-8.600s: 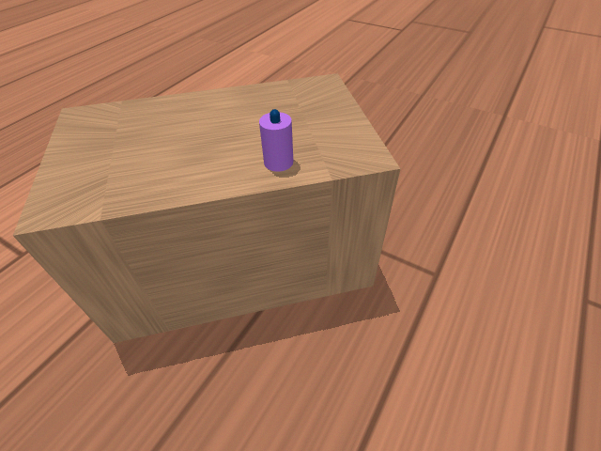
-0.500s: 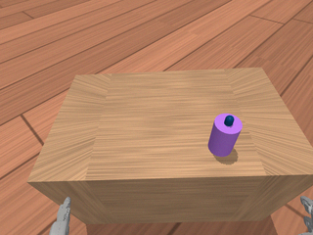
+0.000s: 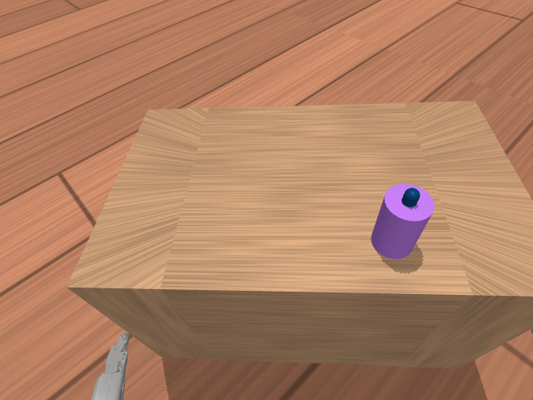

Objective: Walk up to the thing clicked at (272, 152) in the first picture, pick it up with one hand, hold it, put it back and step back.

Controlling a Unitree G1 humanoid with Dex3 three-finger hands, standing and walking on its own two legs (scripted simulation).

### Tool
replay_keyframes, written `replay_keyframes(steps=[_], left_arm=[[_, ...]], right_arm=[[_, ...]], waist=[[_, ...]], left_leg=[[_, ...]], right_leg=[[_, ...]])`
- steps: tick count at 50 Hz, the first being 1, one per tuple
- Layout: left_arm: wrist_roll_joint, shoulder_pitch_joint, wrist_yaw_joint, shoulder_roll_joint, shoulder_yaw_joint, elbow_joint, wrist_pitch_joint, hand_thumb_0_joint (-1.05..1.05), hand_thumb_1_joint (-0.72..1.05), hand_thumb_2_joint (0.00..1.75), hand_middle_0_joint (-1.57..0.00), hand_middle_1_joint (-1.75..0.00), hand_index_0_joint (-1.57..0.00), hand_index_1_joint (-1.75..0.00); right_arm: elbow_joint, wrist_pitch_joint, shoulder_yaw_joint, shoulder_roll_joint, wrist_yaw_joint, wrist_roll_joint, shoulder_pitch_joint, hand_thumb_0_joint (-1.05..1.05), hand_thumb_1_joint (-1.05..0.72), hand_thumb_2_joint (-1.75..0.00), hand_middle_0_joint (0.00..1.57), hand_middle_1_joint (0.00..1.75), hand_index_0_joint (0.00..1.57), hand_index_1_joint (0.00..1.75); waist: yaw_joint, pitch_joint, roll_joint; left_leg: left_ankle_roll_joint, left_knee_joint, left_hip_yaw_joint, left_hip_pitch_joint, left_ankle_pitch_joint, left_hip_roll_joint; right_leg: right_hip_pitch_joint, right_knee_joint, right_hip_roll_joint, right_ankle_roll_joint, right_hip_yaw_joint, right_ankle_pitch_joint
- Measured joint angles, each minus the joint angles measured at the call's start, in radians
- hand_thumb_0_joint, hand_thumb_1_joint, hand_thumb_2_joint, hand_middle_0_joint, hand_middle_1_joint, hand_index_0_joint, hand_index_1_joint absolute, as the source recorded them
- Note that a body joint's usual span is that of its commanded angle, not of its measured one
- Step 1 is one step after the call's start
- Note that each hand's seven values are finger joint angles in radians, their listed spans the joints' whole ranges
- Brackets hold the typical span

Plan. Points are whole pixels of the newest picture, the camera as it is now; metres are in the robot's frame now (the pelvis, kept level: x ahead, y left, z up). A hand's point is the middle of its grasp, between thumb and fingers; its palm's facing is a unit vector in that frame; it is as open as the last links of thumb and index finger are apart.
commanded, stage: go down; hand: right
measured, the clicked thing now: (401, 218) +0.46 -0.21 -0.05
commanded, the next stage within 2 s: approach in 0.88 s
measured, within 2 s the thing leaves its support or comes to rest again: neither
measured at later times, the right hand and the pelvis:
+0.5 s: hand out of the picture +0.33 -0.39 +0.02, palm faces +0.24 +0.97 -0.10, open 17.5 cm; pelvis +0.00 -0.01 +0.00, yaw +0 degrees
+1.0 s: hand out of the picture +0.35 -0.40 +0.04, palm faces +0.24 +0.97 -0.08, open 17.5 cm; pelvis -0.01 -0.01 +0.00, yaw +1 degrees
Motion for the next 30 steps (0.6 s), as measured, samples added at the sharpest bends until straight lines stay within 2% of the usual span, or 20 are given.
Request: replay_keyframes(steps=[8,17,24,30], left_arm=[[0.015,-0.044,-0.002,-0.004,0.002,0.049,-0.003,-0.01,-0.53,0.05,-0.06,-0.05,-0.05,-0.05],[0.017,-0.043,-0.012,0.002,0.003,0.035,0.013,-0.01,-0.53,0.05,-0.06,-0.05,-0.06,-0.05],[0.013,-0.031,-0.020,-0.001,-0.002,0.005,0.027,-0.01,-0.52,0.05,-0.06,-0.06,-0.06,-0.05],[0.018,-0.048,-0.026,-0.003,-0.002,0.025,0.020,-0.01,-0.52,0.05,-0.06,-0.06,-0.06,-0.05]], right_arm=[[0.108,-0.113,-0.029,-0.057,0.044,0.000,-0.091,-0.02,0.58,-0.04,0.04,0.06,0.05,0.05],[0.210,-0.166,-0.047,-0.099,0.075,0.007,-0.146,-0.02,0.55,-0.04,0.05,0.05,0.06,0.05],[0.238,-0.190,-0.065,-0.109,0.076,0.009,-0.168,-0.02,0.56,-0.04,0.05,0.05,0.06,0.05],[0.263,-0.216,-0.063,-0.129,0.083,0.006,-0.203,-0.02,0.56,-0.04,0.05,0.05,0.06,0.05]], waist=[[0.009,-0.007,0.018],[0.027,-0.014,0.008],[0.028,-0.009,0.013],[0.030,-0.018,0.023]], left_leg=[[0.001,0.002,0.010,-0.030,0.003,-0.003],[-0.005,-0.025,0.002,-0.028,0.019,-0.009],[-0.008,-0.031,0.001,-0.032,0.025,-0.008],[-0.006,-0.026,0.005,-0.046,0.026,-0.012]], right_leg=[[-0.039,0.015,-0.002,0.000,0.011,-0.001],[-0.040,0.004,-0.007,-0.006,0.003,0.002],[-0.046,0.002,-0.006,-0.009,0.002,0.005],[-0.066,0.016,-0.009,-0.007,0.008,0.003]])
